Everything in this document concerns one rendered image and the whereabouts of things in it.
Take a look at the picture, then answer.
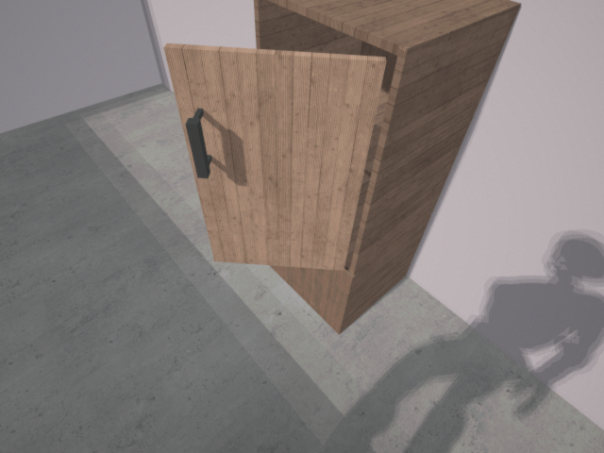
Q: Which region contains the cupboard door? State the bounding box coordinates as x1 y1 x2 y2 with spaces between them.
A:
163 43 387 271

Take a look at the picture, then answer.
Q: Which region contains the handle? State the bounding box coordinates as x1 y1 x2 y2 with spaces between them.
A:
185 109 212 178

